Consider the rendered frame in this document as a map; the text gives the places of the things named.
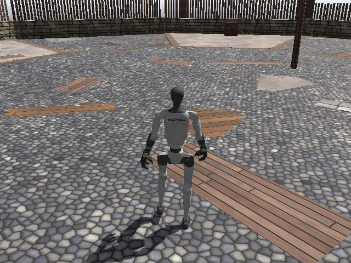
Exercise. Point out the robot left forearm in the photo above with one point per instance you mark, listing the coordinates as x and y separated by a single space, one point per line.
148 146

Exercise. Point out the robot right thigh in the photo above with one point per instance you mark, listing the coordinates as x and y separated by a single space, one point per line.
188 163

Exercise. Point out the right robot upper arm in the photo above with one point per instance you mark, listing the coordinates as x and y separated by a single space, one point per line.
196 125

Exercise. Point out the robot right forearm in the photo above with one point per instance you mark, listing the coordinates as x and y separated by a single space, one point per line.
202 144

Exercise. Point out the right robot hand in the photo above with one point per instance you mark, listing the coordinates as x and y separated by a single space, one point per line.
199 152

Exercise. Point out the left robot hand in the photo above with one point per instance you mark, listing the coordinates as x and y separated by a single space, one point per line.
144 161

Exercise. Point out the robot torso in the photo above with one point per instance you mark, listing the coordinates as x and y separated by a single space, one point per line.
176 132

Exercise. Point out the left robot upper arm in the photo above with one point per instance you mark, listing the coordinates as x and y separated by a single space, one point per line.
156 124

